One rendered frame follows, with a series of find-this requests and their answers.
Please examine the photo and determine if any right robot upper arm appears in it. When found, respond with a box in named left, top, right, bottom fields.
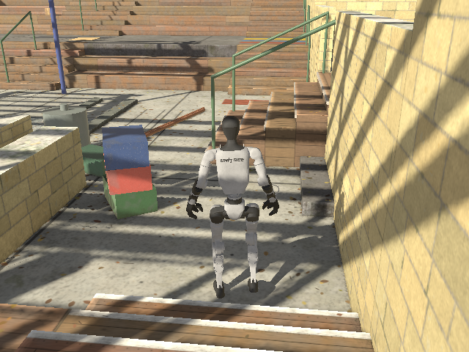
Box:
left=247, top=147, right=269, bottom=187

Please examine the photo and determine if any left robot thigh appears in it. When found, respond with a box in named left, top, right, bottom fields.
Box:
left=210, top=205, right=225, bottom=254

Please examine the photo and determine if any robot right forearm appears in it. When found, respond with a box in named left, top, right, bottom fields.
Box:
left=262, top=175, right=277, bottom=202

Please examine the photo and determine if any robot left hand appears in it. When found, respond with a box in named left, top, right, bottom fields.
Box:
left=186, top=203, right=203, bottom=219

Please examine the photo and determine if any robot left forearm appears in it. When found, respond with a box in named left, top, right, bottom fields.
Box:
left=188, top=178, right=203, bottom=205

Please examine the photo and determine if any robot right hand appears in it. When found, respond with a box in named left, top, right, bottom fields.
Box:
left=262, top=199, right=279, bottom=216

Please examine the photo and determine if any left robot upper arm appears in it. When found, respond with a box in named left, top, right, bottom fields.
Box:
left=196, top=148, right=217, bottom=189

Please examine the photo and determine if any right robot foot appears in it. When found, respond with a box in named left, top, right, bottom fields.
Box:
left=248, top=279, right=258, bottom=293

